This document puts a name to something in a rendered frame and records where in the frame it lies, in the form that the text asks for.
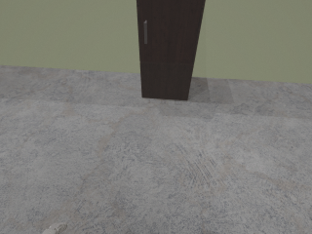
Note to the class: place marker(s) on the robot left hand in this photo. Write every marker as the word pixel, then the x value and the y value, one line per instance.
pixel 56 228

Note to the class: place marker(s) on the handle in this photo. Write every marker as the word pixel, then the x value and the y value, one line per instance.
pixel 145 31

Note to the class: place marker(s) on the cupboard door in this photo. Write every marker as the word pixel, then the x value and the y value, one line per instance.
pixel 172 27

